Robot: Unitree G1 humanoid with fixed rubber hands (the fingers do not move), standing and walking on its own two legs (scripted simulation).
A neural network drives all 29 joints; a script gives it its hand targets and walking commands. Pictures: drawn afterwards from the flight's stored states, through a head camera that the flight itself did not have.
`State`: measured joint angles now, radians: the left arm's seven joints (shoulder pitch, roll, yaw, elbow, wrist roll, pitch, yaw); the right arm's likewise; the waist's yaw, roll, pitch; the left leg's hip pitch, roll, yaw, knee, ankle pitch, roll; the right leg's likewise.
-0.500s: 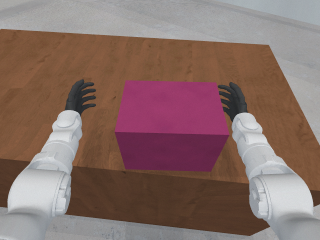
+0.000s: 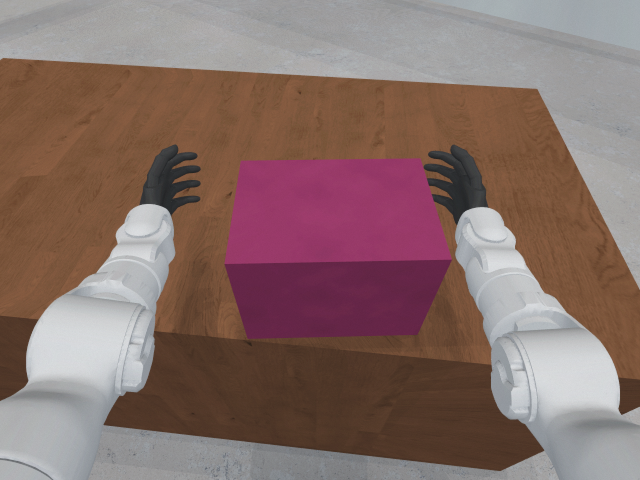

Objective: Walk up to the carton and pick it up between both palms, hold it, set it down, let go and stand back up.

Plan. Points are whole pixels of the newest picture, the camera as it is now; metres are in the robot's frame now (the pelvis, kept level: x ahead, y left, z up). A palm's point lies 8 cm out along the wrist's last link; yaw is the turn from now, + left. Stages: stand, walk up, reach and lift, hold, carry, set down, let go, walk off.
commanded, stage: reach and lift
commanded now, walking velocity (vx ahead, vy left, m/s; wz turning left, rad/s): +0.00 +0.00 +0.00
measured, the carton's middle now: (332, 250) +0.41 -0.01 +0.03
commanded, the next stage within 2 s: none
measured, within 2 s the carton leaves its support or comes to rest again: leaves its support in 1.88 s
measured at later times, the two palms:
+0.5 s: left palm (202, 217) +0.45 +0.18 +0.06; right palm (449, 215) +0.45 -0.18 +0.07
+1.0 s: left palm (207, 223) +0.44 +0.17 +0.05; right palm (446, 220) +0.44 -0.17 +0.07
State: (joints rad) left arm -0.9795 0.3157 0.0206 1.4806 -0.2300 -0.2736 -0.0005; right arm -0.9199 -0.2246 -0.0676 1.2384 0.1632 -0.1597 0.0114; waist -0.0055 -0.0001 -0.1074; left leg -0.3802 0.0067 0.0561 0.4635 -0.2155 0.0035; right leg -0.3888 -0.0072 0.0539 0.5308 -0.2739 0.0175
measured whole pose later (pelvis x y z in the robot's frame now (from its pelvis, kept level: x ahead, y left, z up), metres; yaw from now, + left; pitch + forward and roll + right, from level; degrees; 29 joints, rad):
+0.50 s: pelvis +0.00 +0.00 -0.01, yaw +0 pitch +21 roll +1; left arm -1.01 0.22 0.02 1.48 -0.24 -0.33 0.06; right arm -0.97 -0.21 -0.07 1.30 0.22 -0.20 -0.03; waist -0.01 0.00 -0.23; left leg -0.65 0.01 0.06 0.46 -0.18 0.00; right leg -0.66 -0.01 0.05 0.53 -0.24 0.01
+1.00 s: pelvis -0.01 +0.00 -0.01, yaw -1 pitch +22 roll +0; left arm -0.99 0.20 0.06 1.43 -0.18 -0.36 0.08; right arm -0.98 -0.19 -0.05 1.31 0.17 -0.27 -0.06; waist -0.01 0.00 -0.21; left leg -0.68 0.03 0.06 0.46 -0.16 -0.01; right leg -0.66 0.02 0.05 0.47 -0.19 0.01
